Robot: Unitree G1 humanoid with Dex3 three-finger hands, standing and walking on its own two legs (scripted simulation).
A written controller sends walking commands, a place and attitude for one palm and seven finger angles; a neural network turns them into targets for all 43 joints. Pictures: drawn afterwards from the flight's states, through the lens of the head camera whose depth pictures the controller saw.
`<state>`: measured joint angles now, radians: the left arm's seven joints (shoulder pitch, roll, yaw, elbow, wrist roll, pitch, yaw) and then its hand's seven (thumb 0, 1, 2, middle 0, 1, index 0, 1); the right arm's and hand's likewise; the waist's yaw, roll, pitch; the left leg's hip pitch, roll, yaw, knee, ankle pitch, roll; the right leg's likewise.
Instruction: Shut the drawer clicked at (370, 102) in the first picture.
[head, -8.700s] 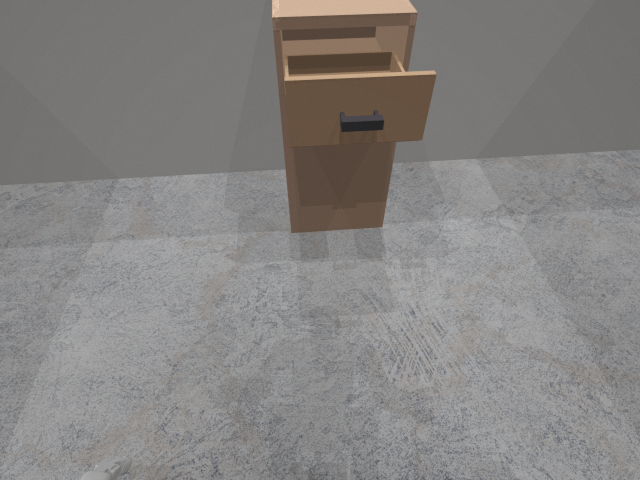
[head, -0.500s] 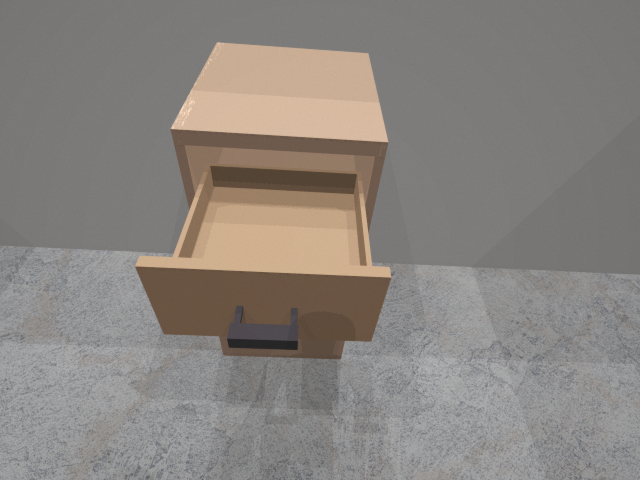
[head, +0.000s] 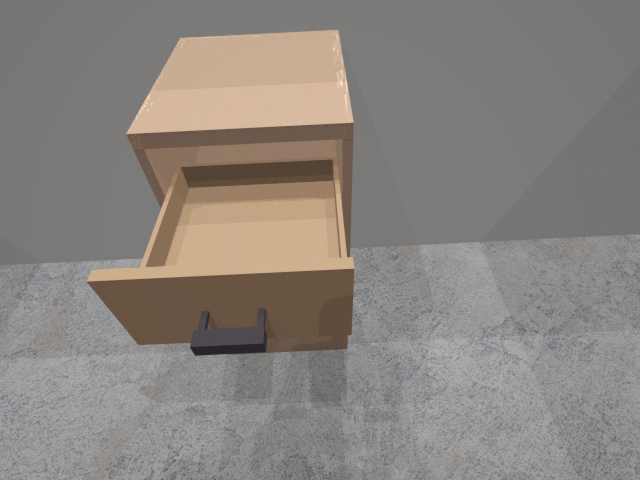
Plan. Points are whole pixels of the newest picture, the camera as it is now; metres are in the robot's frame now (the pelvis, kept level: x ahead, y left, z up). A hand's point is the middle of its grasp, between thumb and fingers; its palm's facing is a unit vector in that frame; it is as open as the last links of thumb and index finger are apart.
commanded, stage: look again from close up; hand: left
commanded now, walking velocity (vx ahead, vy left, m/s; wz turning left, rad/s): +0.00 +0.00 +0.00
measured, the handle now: (231, 328) +0.33 +0.15 -0.02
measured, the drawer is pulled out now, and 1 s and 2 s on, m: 0.30 0.30 0.30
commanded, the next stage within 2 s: raise the hand and make a fist in 0.24 s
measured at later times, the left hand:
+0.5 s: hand (199, 468) +0.15 +0.15 -0.03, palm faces +0.28 -0.95 -0.17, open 7.1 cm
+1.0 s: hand (216, 474) +0.14 +0.12 +0.02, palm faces -0.04 -1.00 -0.04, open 4.7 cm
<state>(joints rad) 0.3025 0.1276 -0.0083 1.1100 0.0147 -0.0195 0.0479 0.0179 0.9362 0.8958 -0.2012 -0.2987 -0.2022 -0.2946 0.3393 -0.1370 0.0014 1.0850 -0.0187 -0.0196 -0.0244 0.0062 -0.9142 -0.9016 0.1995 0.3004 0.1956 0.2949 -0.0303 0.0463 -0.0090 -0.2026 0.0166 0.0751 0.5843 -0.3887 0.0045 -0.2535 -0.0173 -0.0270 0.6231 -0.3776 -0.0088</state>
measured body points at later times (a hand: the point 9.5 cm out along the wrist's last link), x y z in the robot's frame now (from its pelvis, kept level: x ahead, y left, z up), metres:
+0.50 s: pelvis -0.01 -0.03 +0.00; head +0.00 -0.07 +0.45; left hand +0.14 +0.20 -0.02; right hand +0.09 -0.28 -0.13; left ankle -0.05 +0.11 -0.73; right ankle -0.03 -0.11 -0.73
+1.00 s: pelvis -0.09 -0.01 -0.07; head -0.04 -0.01 +0.38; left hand +0.13 +0.17 +0.03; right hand +0.13 -0.19 -0.14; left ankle -0.05 +0.12 -0.73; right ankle -0.03 -0.11 -0.73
